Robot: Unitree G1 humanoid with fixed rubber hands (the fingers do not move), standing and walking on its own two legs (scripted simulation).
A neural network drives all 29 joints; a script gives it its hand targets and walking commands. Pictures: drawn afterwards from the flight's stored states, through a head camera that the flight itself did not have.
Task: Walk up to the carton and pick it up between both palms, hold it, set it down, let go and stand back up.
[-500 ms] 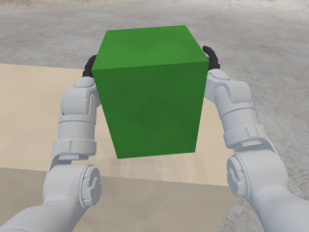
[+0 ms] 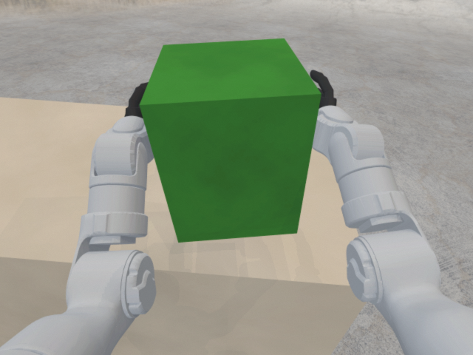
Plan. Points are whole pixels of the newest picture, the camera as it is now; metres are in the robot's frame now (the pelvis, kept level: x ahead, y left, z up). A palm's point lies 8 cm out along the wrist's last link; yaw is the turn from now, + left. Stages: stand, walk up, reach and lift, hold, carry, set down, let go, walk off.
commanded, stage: hold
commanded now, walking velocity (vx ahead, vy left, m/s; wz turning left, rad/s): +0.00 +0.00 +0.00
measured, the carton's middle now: (231, 140) +0.38 +0.00 +0.22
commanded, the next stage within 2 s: none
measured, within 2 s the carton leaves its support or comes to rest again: neither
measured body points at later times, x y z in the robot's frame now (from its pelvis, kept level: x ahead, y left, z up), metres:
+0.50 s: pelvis +0.00 +0.00 +0.00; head -0.07 +0.01 +0.44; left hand +0.39 +0.15 +0.24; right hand +0.39 -0.14 +0.27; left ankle +0.02 +0.13 -0.75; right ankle +0.03 -0.12 -0.75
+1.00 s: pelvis +0.00 +0.00 +0.00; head -0.07 +0.01 +0.44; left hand +0.39 +0.15 +0.24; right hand +0.39 -0.14 +0.27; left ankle +0.02 +0.13 -0.75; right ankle +0.03 -0.12 -0.75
